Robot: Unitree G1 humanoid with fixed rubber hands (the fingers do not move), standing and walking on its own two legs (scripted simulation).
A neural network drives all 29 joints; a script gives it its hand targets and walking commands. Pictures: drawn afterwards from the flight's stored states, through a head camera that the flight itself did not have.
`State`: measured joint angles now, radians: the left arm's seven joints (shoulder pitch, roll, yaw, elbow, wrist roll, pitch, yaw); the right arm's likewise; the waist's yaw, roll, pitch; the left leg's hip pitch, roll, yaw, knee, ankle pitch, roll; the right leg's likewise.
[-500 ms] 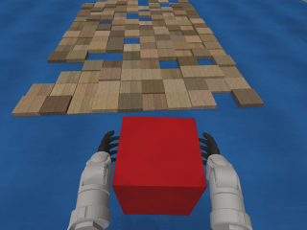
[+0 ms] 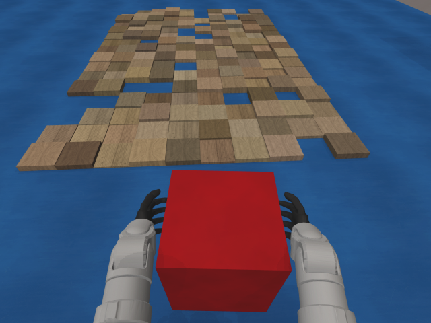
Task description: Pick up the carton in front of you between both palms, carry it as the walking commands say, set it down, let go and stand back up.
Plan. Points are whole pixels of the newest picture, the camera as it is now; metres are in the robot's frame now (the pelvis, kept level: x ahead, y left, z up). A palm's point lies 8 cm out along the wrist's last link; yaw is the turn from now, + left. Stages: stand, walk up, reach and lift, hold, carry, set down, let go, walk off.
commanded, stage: hold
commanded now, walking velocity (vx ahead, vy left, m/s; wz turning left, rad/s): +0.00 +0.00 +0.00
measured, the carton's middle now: (221, 243) +0.29 +0.00 -0.04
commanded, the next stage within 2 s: carry in 0.70 s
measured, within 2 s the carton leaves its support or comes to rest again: neither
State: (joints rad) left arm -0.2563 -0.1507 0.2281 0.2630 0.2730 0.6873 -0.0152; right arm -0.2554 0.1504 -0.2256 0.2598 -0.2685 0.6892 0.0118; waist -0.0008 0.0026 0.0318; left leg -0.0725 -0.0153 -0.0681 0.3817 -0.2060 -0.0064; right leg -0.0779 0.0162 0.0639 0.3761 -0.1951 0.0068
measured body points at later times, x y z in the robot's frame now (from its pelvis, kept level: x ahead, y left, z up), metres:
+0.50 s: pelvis -0.01 +0.00 +0.00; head -0.05 +0.00 +0.45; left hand +0.29 +0.15 +0.04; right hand +0.29 -0.15 +0.04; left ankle +0.01 +0.13 -0.74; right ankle +0.01 -0.13 -0.74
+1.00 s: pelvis +0.05 +0.00 -0.02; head +0.00 +0.00 +0.43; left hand +0.35 +0.16 +0.06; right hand +0.35 -0.14 +0.07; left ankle +0.01 +0.13 -0.75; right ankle +0.02 -0.12 -0.74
